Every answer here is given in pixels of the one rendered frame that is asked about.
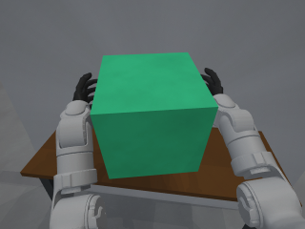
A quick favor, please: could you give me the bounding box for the left robot forearm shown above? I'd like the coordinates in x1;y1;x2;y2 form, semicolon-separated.
50;100;98;229

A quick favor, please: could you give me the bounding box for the table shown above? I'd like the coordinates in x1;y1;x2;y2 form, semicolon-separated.
20;126;302;229

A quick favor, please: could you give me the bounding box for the right robot hand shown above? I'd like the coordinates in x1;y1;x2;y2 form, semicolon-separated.
201;68;223;96

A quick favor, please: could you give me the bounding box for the robot left upper arm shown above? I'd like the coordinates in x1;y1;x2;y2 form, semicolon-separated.
51;194;108;229

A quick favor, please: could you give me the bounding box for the robot right upper arm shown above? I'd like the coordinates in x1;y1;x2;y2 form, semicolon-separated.
236;177;305;229

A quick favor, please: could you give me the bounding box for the left robot hand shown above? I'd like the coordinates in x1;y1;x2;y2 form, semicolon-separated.
72;73;98;109

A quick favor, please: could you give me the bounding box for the right robot forearm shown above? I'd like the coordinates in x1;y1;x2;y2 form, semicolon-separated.
213;94;302;215

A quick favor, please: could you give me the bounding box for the carton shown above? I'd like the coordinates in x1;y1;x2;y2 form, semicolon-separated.
90;52;218;179

